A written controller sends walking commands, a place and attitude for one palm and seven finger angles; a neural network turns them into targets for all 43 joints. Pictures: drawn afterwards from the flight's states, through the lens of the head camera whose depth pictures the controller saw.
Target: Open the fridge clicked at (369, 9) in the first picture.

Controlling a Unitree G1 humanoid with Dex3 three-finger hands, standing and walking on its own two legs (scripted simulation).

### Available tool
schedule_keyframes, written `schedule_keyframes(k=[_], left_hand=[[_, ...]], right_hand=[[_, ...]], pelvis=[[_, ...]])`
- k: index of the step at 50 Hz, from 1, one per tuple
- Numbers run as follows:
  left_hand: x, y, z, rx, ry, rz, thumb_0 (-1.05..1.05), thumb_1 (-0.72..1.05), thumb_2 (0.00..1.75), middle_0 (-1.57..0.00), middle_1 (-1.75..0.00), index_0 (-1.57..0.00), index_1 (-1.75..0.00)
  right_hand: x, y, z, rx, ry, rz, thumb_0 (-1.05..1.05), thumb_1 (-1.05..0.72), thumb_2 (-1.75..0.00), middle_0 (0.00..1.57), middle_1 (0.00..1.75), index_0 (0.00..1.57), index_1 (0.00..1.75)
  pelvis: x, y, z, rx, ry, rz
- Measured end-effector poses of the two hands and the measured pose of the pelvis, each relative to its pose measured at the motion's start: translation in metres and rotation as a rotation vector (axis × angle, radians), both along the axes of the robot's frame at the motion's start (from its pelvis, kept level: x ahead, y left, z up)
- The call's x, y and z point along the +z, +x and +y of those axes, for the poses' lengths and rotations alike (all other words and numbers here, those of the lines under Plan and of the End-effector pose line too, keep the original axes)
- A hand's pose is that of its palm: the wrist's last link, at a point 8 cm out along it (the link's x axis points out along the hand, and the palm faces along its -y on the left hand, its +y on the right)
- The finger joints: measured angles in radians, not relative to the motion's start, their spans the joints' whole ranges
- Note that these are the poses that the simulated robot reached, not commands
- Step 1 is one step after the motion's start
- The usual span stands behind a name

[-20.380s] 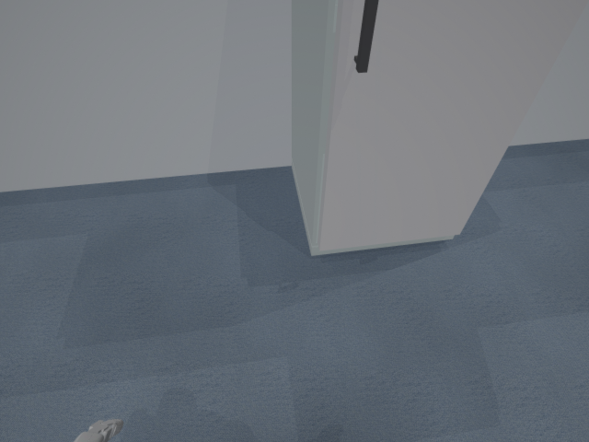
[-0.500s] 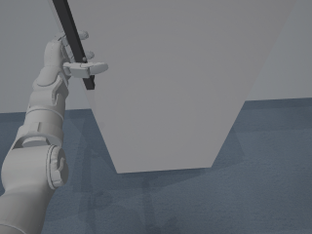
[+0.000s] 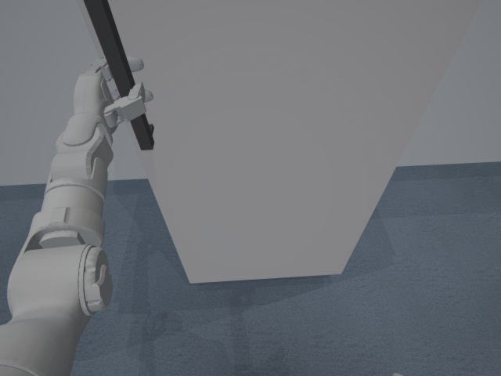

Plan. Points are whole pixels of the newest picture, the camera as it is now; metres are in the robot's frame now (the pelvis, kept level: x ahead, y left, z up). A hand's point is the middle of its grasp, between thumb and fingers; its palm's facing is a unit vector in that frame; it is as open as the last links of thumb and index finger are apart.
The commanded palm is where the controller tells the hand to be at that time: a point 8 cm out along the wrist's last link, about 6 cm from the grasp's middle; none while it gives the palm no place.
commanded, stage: grip the handle and tug to test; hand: left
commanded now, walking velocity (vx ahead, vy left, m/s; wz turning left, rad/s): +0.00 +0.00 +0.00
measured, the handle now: (117, 46) +0.53 +0.21 +0.27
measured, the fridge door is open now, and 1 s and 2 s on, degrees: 0 0 31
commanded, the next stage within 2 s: pull the door a little, standing still in 0.62 s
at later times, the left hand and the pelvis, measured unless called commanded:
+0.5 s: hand (138, 102) +0.47 +0.18 +0.21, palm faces +0.10 -1.00 -0.01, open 5.9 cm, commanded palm +0.42 +0.23 +0.21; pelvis +0.01 +0.00 +0.00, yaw -1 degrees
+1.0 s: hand (138, 102) +0.46 +0.18 +0.21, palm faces +0.10 -0.99 +0.00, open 5.9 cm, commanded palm +0.41 +0.23 +0.21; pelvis +0.02 +0.01 +0.00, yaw -1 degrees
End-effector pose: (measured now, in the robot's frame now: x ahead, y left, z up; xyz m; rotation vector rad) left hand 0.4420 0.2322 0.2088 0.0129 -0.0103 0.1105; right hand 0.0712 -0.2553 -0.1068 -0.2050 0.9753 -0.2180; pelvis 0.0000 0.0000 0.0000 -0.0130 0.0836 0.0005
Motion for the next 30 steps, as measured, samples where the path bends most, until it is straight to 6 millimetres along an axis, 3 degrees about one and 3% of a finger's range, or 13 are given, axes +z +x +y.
schedule_keyframes(k=[30], left_hand=[[-0.001,-0.002,0.0,-0.018,-0.008,-0.006,0.0,0.76,0.78,-0.31,-1.35,-0.29,-1.34]], right_hand=[[0.008,0.027,0.001,-0.038,0.012,-0.056,0.01,-0.9,-0.9,0.2,0.3,0.2,0.3]], pelvis=[[0.002,0.014,0.003,-0.032,-0.001,-0.013]])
